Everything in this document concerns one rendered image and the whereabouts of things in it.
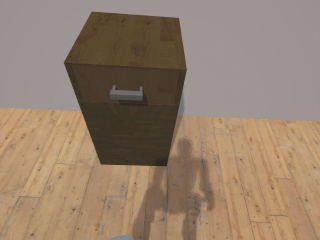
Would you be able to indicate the cabinet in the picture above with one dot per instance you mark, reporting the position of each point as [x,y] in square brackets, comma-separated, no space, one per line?
[129,133]

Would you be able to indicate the handle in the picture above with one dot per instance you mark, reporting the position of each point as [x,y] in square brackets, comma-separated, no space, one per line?
[126,94]

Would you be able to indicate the drawer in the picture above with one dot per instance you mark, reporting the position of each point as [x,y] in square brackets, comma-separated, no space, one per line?
[95,83]

